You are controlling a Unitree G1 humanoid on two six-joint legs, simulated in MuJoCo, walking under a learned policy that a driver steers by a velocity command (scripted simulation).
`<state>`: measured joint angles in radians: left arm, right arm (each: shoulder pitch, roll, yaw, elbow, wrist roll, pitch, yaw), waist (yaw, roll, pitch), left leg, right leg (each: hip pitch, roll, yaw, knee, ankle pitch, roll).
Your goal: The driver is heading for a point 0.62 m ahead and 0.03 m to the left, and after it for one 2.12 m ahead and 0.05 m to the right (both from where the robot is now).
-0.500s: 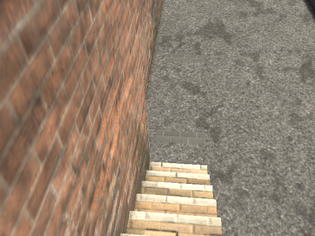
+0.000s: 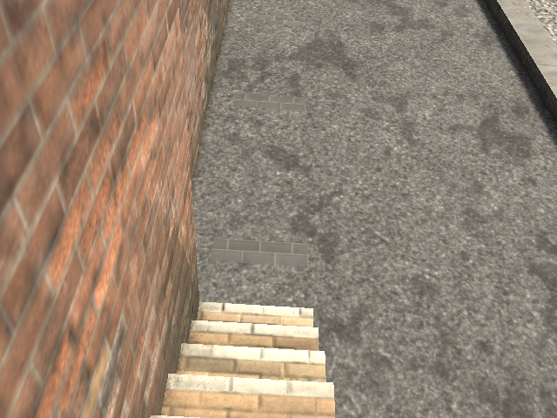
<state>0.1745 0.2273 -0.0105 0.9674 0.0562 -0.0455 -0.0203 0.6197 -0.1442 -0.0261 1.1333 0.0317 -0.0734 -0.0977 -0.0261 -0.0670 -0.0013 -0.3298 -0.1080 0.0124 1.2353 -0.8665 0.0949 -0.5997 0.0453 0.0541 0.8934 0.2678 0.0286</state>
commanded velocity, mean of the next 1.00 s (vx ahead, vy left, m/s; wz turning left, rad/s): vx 0.50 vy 0.00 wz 0.00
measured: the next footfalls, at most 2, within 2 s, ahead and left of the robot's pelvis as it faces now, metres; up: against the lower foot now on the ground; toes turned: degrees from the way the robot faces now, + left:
right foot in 0.08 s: +0.15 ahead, -0.09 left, -0.20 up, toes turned +0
left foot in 0.70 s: +0.41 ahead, +0.23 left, -0.39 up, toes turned +1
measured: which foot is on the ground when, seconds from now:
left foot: down 0.00-0.08, up 0.10-0.68, down 0.70-1.00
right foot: up 0.00-0.06, down 0.08-0.70, up 0.72-1.00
